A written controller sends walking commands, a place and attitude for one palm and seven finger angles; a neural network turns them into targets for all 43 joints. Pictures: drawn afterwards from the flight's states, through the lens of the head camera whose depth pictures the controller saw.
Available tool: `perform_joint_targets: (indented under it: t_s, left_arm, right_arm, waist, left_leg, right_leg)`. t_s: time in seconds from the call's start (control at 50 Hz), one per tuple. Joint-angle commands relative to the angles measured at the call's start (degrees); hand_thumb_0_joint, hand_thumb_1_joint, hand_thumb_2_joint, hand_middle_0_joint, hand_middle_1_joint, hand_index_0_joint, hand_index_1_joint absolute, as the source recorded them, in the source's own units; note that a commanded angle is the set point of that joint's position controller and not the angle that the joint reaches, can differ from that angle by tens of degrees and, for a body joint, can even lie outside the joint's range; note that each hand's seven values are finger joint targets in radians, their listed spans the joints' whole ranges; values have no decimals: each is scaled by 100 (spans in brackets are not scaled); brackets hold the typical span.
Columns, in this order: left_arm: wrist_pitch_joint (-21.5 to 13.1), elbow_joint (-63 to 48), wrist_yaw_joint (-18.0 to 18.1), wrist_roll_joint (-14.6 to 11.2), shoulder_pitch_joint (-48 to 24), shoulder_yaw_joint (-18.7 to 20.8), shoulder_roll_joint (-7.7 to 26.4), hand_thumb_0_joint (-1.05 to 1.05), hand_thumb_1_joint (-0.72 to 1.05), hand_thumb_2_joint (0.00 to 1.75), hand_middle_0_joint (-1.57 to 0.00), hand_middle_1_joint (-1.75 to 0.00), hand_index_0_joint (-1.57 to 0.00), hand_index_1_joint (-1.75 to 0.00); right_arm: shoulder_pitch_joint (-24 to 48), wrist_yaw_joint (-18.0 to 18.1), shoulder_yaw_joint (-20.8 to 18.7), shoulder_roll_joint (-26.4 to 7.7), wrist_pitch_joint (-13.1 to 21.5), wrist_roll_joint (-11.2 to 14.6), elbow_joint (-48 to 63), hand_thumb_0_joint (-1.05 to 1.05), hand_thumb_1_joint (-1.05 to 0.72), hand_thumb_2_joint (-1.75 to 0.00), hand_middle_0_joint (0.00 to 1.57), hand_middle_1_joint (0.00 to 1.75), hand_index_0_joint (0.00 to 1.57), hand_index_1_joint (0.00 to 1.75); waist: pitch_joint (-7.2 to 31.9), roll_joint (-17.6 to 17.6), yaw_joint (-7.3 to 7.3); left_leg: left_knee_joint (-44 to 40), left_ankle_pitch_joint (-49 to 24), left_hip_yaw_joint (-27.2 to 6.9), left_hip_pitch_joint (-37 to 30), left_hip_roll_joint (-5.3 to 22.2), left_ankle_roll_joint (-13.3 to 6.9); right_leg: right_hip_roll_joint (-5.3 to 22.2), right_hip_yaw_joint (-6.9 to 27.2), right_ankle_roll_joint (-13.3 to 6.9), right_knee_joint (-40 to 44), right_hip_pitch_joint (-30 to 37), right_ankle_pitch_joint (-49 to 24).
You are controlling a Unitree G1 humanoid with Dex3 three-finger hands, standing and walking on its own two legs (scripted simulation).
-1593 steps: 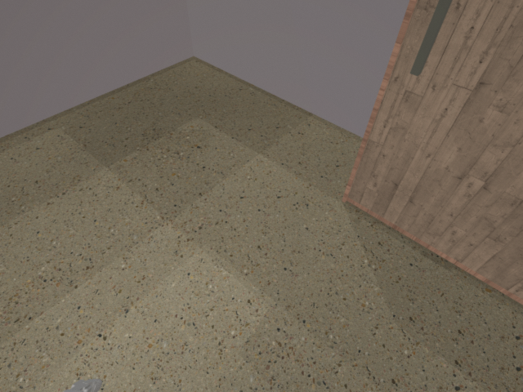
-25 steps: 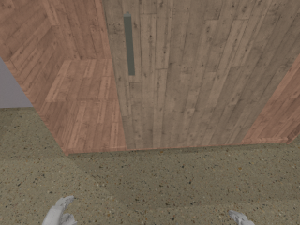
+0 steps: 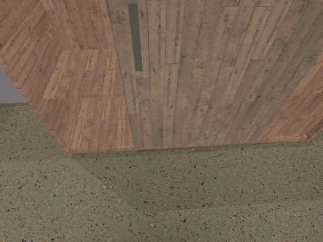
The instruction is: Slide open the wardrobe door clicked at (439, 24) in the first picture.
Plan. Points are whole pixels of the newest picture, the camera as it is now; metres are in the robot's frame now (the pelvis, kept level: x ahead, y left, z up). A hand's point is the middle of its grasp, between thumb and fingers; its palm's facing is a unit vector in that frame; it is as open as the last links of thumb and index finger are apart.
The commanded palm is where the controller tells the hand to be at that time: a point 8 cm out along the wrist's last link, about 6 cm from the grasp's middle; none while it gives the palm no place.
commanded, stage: let the arm hang, fingers relaxed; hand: left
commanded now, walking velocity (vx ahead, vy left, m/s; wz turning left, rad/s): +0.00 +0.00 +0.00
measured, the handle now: (136, 37) +0.74 +0.13 +0.11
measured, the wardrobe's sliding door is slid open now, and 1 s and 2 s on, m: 0.44 0.44 0.44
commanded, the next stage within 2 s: look to check the result in 0.40 s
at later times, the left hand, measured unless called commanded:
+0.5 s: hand out of the picture +0.04 +0.17 -0.18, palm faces -0.04 -0.98 -0.20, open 7.3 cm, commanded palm none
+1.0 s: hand out of the picture +0.04 +0.16 -0.18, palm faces -0.03 -0.98 -0.19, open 7.3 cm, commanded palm none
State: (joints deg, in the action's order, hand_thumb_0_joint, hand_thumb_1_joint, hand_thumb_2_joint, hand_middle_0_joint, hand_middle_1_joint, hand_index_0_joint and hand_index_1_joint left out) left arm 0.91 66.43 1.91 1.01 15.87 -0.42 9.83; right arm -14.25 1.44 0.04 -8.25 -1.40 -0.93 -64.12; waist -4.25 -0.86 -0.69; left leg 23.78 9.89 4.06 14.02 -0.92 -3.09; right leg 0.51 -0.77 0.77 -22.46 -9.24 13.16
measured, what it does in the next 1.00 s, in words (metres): stands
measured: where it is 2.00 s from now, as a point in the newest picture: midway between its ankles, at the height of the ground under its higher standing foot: outside the picture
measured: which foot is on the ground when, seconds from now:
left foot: down 0.00-1.00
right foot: down 0.00-1.00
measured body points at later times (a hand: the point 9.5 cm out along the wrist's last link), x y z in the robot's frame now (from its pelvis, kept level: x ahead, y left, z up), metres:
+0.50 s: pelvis +0.02 +0.00 +0.00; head +0.04 +0.00 +0.45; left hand +0.05 +0.22 -0.16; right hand +0.02 -0.23 -0.16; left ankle +0.03 +0.08 -0.74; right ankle -0.01 -0.13 -0.74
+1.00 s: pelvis +0.03 -0.01 +0.00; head +0.06 +0.00 +0.45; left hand +0.05 +0.22 -0.16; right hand +0.04 -0.23 -0.16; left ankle +0.03 +0.08 -0.74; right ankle -0.01 -0.13 -0.74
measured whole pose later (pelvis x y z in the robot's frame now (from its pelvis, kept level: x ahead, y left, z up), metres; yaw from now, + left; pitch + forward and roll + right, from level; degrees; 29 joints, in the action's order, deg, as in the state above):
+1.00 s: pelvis +0.03 -0.01 +0.00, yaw -1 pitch +0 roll +0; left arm -0.1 66.0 2.1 0.9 13.4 -0.4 9.0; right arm -12.4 1.7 0.0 -9.1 -0.2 -0.8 -65.8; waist -3.0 0.4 -0.9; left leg 21.5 11.9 5.0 9.3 -0.8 -2.3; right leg 0.3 0.3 0.4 -20.0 -4.8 14.8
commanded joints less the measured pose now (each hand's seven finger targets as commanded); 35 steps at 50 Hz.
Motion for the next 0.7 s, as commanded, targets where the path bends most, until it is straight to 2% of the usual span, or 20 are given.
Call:
perform_joint_targets:
  t_s: [0.0, 0.2, 0.24, 0.28, 0.32, 0.4, 0.44, 0.62, 0.68]
  left_arm:
    - [-108, -177, 29, 1, 174, 75, 504, 0, 90, 90, -20, -30, -20, -30]
    - [-125, -247, 20, 6, -25, 102, 545, 0, 90, 90, -20, -30, -20, -30]
    - [-143, -264, 19, 3, -37, 106, 574, 0, 90, 90, -20, -30, -20, -30]
    - [-148, -274, 19, -1, -77, 101, 576, 0, 90, 90, -20, -30, -20, -30]
    - [-163, -291, 26, 0, -47, 104, 605, 0, 90, 90, -20, -30, -20, -30]
    - [-157, -265, 25, -9, -111, 94, 592, 0, 90, 90, -20, -30, -20, -30]
    - [-172, -270, 30, -10, -74, 100, 616, 0, 90, 90, -20, -30, -20, -30]
    - [-173, -218, 45, -10, 0, 94, 579, 0, 90, 90, -20, -30, -20, -30]
    - [-158, -193, 41, -18, 2, 88, 545, 0, 90, 90, -20, -30, -20, -30]
  right_arm:
    - [-234, 62, -141, -693, 91, -19, 139, 0, -90, -90, 20, 30, 20, 30]
    - [-104, 43, -132, -701, 122, -36, 95, 0, -90, -90, 20, 30, 20, 30]
    - [-103, 38, -135, -702, 137, -27, 104, 0, -90, -90, 20, 30, 20, 30]
    - [-75, 38, -132, -722, 140, -30, 92, 0, -90, -90, 20, 30, 20, 30]
    - [-99, 40, -134, -747, 155, -21, 92, 0, -90, -90, 20, 30, 20, 30]
    - [-52, 43, -119, -745, 140, -21, 48, 0, -90, -90, 20, 30, 20, 30]
    - [-58, 42, -122, -743, 154, -16, 41, 0, -90, -90, 20, 30, 20, 30]
    - [-92, 64, -117, -753, 161, -3, 10, 0, -90, -90, 20, 30, 20, 30]
    - [-74, 74, -108, -728, 156, -14, -18, 0, -90, -90, 20, 30, 20, 30]
  waist:
    - [84, 208, -6]
    - [26, -83, 6]
    - [208, 13, 0]
    - [175, 83, -4]
    - [334, 62, 2]
    - [119, 90, -15]
    - [312, 87, -10]
    - [312, 89, -19]
    - [190, -14, -19]
  left_leg:
    - [-635, 51, -800, -287, 736, 20]
    - [-703, -71, -748, -306, 722, 56]
    - [-640, -307, -721, -429, 728, 57]
    - [-618, -416, -709, -503, 726, 65]
    - [-535, -720, -695, -645, 736, 58]
    - [-608, -599, -664, -598, 747, 82]
    - [-550, -803, -667, -713, 742, 74]
    - [-516, -1033, -637, -841, 763, 72]
    - [-563, -906, -634, -806, 755, 75]
  right_leg:
    - [464, 439, -259, 415, -366, -12]
    - [466, 497, -248, 431, -318, -142]
    - [501, 504, -245, 439, -217, -297]
    - [507, 490, -237, 452, -246, -361]
    - [515, 517, -234, 428, -162, -584]
    - [516, 515, -223, 502, -215, -488]
    - [540, 536, -227, 484, -104, -682]
    - [528, 522, -222, 483, -54, -837]
    - [525, 518, -221, 515, -98, -690]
